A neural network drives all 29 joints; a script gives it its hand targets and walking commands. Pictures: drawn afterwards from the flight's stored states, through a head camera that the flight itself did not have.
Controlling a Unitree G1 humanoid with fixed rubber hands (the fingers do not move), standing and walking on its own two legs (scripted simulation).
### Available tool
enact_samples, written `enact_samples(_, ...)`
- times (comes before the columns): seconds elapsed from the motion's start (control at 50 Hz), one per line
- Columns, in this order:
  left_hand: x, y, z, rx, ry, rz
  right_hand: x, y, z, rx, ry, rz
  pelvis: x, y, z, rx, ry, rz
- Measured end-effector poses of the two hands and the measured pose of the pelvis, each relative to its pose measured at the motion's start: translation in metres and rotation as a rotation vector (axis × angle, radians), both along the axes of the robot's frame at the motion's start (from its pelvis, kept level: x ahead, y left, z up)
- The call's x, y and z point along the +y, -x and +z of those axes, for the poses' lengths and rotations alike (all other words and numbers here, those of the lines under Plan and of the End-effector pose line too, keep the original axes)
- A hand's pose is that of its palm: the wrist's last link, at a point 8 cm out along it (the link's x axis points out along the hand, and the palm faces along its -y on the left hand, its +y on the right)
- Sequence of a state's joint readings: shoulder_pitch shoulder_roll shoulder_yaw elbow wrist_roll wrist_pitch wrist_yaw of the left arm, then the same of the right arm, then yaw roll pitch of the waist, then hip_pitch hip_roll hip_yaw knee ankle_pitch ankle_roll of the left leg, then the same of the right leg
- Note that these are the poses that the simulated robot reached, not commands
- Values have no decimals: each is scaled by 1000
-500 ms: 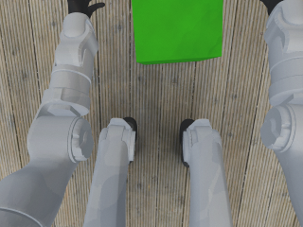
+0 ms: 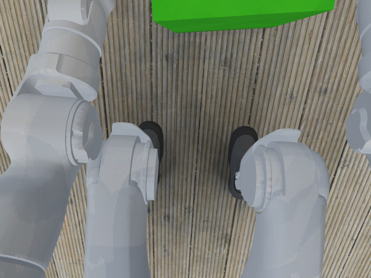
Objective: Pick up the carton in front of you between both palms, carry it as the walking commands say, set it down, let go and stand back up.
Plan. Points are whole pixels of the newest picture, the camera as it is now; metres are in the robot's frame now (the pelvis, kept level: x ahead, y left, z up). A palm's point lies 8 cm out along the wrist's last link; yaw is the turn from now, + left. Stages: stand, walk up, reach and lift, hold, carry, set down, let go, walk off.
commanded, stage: reach and lift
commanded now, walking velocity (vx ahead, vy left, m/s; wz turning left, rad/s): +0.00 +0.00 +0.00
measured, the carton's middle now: out of the picture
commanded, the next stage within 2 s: none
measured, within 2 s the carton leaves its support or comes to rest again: leaves its support in 0.78 s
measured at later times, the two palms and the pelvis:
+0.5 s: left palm out of the picture +0.55 +0.10 -0.18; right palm out of the picture +0.57 -0.20 -0.17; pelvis -0.01 +0.00 +0.00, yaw +0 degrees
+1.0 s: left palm out of the picture +0.54 +0.09 -0.06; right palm out of the picture +0.53 -0.20 -0.06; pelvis +0.00 +0.01 +0.03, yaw -3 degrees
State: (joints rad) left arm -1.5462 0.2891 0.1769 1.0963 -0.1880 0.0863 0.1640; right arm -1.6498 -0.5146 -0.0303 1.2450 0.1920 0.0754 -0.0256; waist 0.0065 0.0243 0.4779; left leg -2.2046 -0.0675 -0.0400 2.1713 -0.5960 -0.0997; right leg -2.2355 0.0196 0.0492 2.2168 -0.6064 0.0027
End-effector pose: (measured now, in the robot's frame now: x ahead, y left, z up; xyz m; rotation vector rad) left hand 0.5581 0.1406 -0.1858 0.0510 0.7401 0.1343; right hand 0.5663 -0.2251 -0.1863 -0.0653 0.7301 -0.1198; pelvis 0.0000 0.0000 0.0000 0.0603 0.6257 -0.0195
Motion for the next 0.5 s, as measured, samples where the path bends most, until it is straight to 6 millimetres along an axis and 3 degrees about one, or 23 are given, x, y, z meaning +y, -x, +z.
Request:
enact_samples(0.26, -14, 1, 12, -10, 12, -13, 4, 4, 12, -10, -8, 9, 3, 0, -4, 1, 0, -3)
enact_samples(0.42, -37, 3, 11, -18, 50, -44, 23, 2, 13, -8, -23, 37, 4, 8, 1, -22, 2, -3)
enact_samples(0.5, -37, 3, 10, -23, 51, -19, 23, 1, 14, 4, -11, 43, 4, 10, 0, -41, 3, -3)
